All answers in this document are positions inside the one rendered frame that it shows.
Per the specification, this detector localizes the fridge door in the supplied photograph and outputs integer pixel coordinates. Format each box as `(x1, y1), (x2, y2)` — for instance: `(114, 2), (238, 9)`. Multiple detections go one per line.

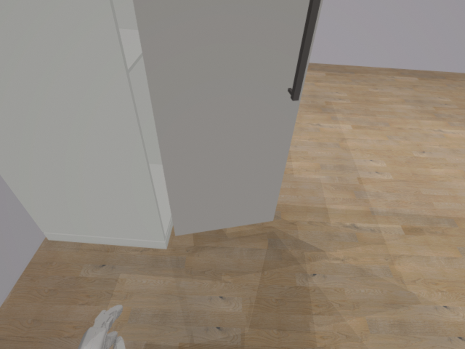
(133, 0), (323, 236)

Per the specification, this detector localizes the handle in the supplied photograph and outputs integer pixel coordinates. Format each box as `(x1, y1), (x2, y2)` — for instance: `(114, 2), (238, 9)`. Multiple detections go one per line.
(288, 0), (320, 101)

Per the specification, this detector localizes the robot left hand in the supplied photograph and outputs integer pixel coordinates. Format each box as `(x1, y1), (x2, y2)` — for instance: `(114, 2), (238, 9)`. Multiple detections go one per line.
(78, 305), (126, 349)

